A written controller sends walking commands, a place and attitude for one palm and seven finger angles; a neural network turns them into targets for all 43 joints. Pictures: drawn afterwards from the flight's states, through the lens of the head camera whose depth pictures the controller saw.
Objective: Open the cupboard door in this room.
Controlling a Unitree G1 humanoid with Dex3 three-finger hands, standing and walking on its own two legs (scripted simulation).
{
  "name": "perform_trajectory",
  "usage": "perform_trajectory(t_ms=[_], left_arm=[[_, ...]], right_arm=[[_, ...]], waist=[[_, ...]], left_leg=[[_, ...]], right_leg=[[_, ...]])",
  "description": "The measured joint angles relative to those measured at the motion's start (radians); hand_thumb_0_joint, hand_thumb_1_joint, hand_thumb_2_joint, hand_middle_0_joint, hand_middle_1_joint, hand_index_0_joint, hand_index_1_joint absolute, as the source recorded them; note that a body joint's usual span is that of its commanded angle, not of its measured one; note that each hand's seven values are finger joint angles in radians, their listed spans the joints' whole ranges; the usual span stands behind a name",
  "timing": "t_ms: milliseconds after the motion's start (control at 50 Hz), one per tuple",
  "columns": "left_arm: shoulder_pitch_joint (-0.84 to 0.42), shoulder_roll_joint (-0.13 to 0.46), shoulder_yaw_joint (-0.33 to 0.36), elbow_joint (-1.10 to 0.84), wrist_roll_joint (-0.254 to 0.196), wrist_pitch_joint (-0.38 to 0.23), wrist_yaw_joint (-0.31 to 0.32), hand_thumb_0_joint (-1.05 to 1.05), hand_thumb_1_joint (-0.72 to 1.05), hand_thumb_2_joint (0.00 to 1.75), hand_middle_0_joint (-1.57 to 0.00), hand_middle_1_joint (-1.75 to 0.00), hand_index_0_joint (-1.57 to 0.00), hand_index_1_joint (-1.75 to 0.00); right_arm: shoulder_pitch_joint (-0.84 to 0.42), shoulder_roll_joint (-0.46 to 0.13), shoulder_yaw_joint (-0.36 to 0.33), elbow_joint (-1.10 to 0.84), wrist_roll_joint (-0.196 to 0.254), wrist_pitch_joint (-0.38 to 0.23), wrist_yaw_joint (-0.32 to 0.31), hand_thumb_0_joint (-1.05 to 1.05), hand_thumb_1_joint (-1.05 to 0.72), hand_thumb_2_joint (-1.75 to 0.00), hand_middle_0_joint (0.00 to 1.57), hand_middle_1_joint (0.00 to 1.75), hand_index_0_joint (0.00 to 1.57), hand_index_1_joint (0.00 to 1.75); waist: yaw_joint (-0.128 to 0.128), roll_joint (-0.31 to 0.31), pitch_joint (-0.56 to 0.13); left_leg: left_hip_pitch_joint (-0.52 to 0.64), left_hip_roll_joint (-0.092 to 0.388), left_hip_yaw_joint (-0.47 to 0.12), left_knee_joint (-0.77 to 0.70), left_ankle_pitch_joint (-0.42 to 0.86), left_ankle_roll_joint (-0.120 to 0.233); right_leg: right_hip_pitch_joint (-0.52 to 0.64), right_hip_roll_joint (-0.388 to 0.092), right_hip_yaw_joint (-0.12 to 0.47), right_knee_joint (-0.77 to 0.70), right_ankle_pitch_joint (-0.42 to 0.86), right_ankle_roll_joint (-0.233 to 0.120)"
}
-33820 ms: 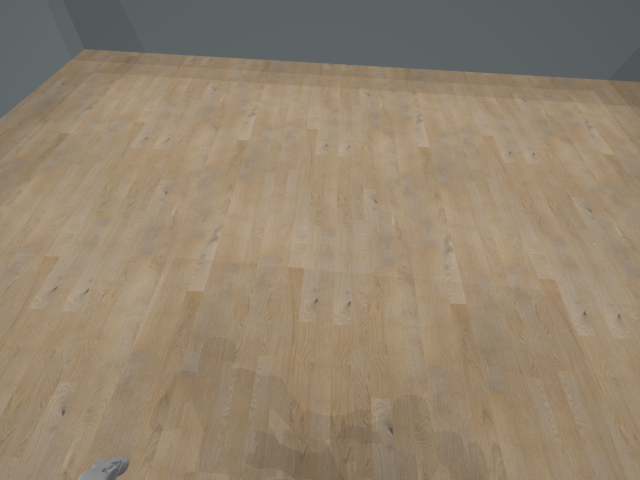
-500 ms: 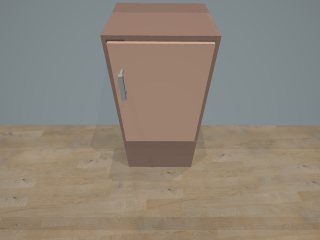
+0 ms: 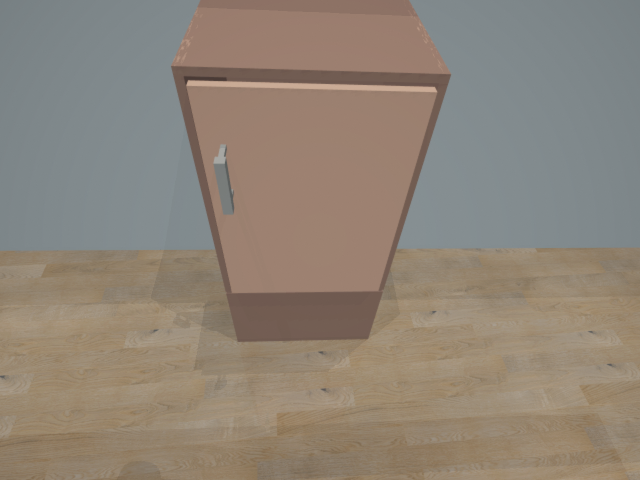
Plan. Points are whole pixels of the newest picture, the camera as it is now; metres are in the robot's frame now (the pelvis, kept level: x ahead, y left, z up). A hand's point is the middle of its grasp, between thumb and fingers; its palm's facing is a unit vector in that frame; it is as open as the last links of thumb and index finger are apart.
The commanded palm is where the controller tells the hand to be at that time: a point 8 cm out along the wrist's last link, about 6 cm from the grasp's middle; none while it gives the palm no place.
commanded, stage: shuffle to correct the standing spot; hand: left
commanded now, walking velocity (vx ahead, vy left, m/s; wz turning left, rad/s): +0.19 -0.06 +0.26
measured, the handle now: (225, 180) +0.61 +0.20 +0.00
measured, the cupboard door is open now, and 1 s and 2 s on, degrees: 0 0 0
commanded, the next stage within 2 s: come to a stop and stand still in 0.14 s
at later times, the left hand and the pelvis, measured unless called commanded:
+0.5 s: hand (222, 461) +0.18 +0.15 -0.17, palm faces +0.11 -0.98 -0.19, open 7.2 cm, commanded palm none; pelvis +0.11 -0.03 +0.00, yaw +5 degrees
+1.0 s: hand out of the picture +0.13 +0.15 -0.16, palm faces +0.06 -0.96 -0.27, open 7.4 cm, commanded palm none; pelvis +0.09 -0.04 +0.00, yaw +3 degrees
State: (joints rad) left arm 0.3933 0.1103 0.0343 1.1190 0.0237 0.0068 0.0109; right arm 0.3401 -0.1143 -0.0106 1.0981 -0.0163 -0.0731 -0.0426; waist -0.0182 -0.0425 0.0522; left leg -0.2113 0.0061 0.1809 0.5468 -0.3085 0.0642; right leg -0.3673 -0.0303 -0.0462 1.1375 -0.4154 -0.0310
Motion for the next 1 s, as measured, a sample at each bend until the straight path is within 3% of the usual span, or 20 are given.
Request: perform_trajectory(t_ms=[60, 140, 240, 300, 360, 400, 480, 540, 580, 620, 680, 720, 840, 920, 1000], left_arm=[[-0.068, 0.015, 0.008, -0.047, 0.002, 0.0, -0.009, 0.0, 0.91, 0.9, -0.2, -0.3, -0.19, -0.3], [-0.129, 0.057, 0.023, -0.076, 0.007, 0.005, -0.007, 0.03, 0.96, 0.9, -0.2, -0.3, -0.2, -0.3], [-0.188, 0.075, 0.029, -0.103, 0.001, -0.003, -0.016, 0.02, 0.95, 0.9, -0.2, -0.3, -0.19, -0.3], [-0.2, 0.081, 0.024, -0.118, 0.002, -0.031, -0.018, 0.01, 0.93, 0.9, -0.2, -0.3, -0.19, -0.3], [-0.222, 0.047, 0.011, -0.118, -0.004, -0.047, -0.003, 0.0, 0.93, 0.9, -0.2, -0.3, -0.19, -0.3], [-0.227, 0.025, 0.004, -0.118, -0.003, -0.038, 0.008, 0.0, 0.92, 0.9, -0.2, -0.3, -0.19, -0.3], [-0.245, 0.03, 0.015, -0.129, -0.001, -0.012, 0.024, -0.01, 0.95, 0.9, -0.2, -0.3, -0.2, -0.3], [-0.25, 0.045, 0.017, -0.133, -0.002, 0.007, 0.02, -0.01, 0.94, 0.9, -0.21, -0.3, -0.2, -0.3], [-0.246, 0.06, 0.022, -0.133, -0.007, 0.025, 0.016, -0.01, 0.94, 0.9, -0.2, -0.3, -0.2, -0.3], [-0.241, 0.071, 0.023, -0.129, -0.007, 0.045, 0.018, -0.01, 0.93, 0.9, -0.2, -0.3, -0.2, -0.3], [-0.236, 0.081, 0.024, -0.123, -0.007, 0.05, 0.02, 0.0, 0.92, 0.9, -0.2, -0.3, -0.2, -0.3], [-0.229, 0.086, 0.022, -0.122, -0.007, 0.045, 0.02, 0.0, 0.92, 0.9, -0.2, -0.3, -0.2, -0.3], [-0.214, 0.086, 0.011, -0.121, -0.009, 0.048, 0.018, 0.0, 0.91, 0.9, -0.2, -0.3, -0.19, -0.3], [-0.197, 0.084, 0.003, -0.127, -0.008, 0.029, 0.017, 0.0, 0.91, 0.9, -0.2, -0.3, -0.2, -0.3], [-0.149, 0.055, -0.024, -0.146, -0.004, -0.007, 0.04, 0.0, 0.91, 0.9, -0.2, -0.3, -0.2, -0.3]], right_arm=[[0.021, 0.012, 0.004, 0.013, 0.002, 0.002, 0.005, 0.0, -0.91, -0.9, 0.19, 0.3, 0.2, 0.3], [0.04, 0.027, 0.002, 0.028, -0.001, 0.017, 0.015, 0.0, -0.9, -0.9, 0.2, 0.3, 0.2, 0.3], [0.048, 0.028, -0.01, 0.036, -0.01, 0.032, 0.023, 0.0, -0.9, -0.9, 0.2, 0.3, 0.2, 0.3], [0.068, 0.024, -0.013, 0.036, -0.006, 0.04, 0.026, 0.0, -0.9, -0.9, 0.2, 0.3, 0.2, 0.3], [0.039, -0.01, -0.016, 0.039, 0.003, 0.069, 0.022, 0.0, -0.9, -0.9, 0.2, 0.3, 0.2, 0.3], [0.004, -0.03, -0.022, 0.032, 0.008, 0.087, 0.017, 0.01, -0.9, -0.9, 0.2, 0.3, 0.2, 0.3], [-0.068, -0.05, -0.033, -0.011, 0.008, 0.101, 0.016, 0.01, -0.91, -0.9, 0.19, 0.3, 0.2, 0.3], [-0.11, -0.061, -0.04, -0.05, 0.006, 0.097, 0.019, 0.0, -0.91, -0.9, 0.19, 0.3, 0.2, 0.3], [-0.129, -0.059, -0.041, -0.07, 0.0, 0.091, 0.021, 0.0, -0.91, -0.9, 0.19, 0.3, 0.2, 0.3], [-0.143, -0.055, -0.038, -0.091, -0.004, 0.087, 0.019, 0.0, -0.91, -0.9, 0.19, 0.3, 0.2, 0.3], [-0.17, -0.048, -0.029, -0.109, -0.008, 0.083, 0.011, 0.0, -0.91, -0.9, 0.19, 0.3, 0.2, 0.3], [-0.187, -0.043, -0.024, -0.116, -0.007, 0.081, 0.009, 0.0, -0.91, -0.9, 0.19, 0.3, 0.2, 0.3], [-0.209, -0.035, -0.021, -0.119, -0.004, 0.081, 0.01, 0.0, -0.9, -0.9, 0.2, 0.3, 0.2, 0.3], [-0.192, -0.038, -0.023, -0.098, 0.003, 0.087, 0.017, 0.0, -0.9, -0.9, 0.2, 0.3, 0.2, 0.3], [-0.166, -0.072, -0.027, -0.119, 0.01, 0.101, 0.037, 0.0, -0.91, -0.9, 0.2, 0.3, 0.2, 0.3]], waist=[[0.007, 0.013, -0.006], [0.005, 0.027, -0.004], [-0.017, 0.047, 0.016], [-0.022, 0.04, 0.014], [-0.018, 0.083, 0.033], [-0.012, 0.088, 0.037], [0.002, 0.063, 0.043], [0.011, 0.039, 0.05], [0.02, 0.007, 0.051], [0.025, -0.004, 0.044], [0.027, 0.001, 0.047], [0.029, 0.008, 0.05], [0.024, 0.035, 0.05], [0.026, 0.039, 0.034], [0.015, 0.097, 0.022]], left_leg=[[0.041, -0.007, -0.015, -0.09, 0.035, 0.002], [0.09, -0.009, -0.032, -0.16, 0.049, -0.01], [0.13, 0.007, -0.051, -0.154, 0.007, -0.038], [0.104, 0.02, -0.06, -0.027, -0.079, -0.058], [-0.009, 0.047, -0.108, 0.257, -0.214, -0.061], [-0.068, 0.049, -0.116, 0.334, -0.228, -0.068], [-0.123, 0.043, -0.106, 0.256, -0.16, -0.09], [-0.103, 0.032, -0.087, 0.113, -0.042, -0.096], [-0.087, 0.014, -0.065, 0.088, 0.002, -0.04], [-0.077, 0.006, -0.054, 0.066, -0.005, -0.009], [-0.053, 0.004, -0.053, 0.002, 0.023, 0.001], [-0.038, 0.005, -0.052, -0.037, 0.047, 0.0], [-0.029, 0.01, -0.049, -0.088, 0.087, -0.01], [-0.056, 0.002, -0.044, -0.055, 0.083, -0.028], [-0.112, 0.033, -0.1, 0.078, -0.008, -0.047]], right_leg=[[-0.095, -0.046, -0.011, -0.071, 0.078, 0.026], [-0.13, -0.084, -0.014, -0.263, 0.143, 0.046], [-0.078, -0.079, -0.037, -0.473, 0.166, 0.047], [0.01, -0.063, -0.048, -0.611, 0.248, 0.028], [0.018, -0.04, -0.084, -0.548, 0.217, 0.026], [0.037, -0.033, -0.094, -0.558, 0.193, 0.024], [0.048, -0.037, -0.098, -0.578, 0.194, 0.03], [0.04, -0.048, -0.09, -0.55, 0.178, 0.044], [0.029, -0.065, -0.07, -0.518, 0.155, 0.051], [-0.003, -0.052, -0.028, -0.406, 0.016, 0.053], [-0.032, -0.015, 0.019, -0.224, -0.06, 0.055], [-0.023, 0.0, 0.025, -0.195, -0.063, 0.062], [0.065, 0.008, 0.016, -0.353, -0.051, 0.063], [0.168, -0.007, 0.015, -0.601, 0.109, 0.046], [0.16, 0.042, 0.002, -0.596, 0.088, 0.014]])
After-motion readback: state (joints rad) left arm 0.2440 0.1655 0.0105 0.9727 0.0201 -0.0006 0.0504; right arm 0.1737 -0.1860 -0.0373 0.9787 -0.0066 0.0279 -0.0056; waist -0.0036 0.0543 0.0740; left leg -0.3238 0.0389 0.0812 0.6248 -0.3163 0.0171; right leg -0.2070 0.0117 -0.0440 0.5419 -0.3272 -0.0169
